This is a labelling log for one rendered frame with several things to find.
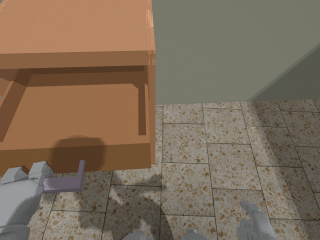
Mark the handle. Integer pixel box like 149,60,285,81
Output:
25,160,85,194

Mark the right robot shin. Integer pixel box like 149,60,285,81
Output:
186,229,197,234

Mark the drawer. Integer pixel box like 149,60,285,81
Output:
0,65,151,177

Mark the robot left forearm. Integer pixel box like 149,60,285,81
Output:
0,224,30,240

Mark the robot right hand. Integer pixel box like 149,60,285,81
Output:
236,200,276,240

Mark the cabinet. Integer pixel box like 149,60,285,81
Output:
0,0,156,165

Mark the robot left hand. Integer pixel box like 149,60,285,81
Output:
0,161,54,227

